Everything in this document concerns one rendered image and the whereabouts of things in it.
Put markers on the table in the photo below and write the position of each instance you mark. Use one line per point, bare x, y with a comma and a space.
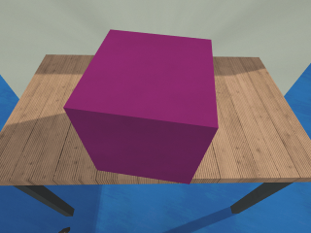
259, 138

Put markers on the carton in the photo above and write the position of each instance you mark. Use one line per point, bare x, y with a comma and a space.
146, 105

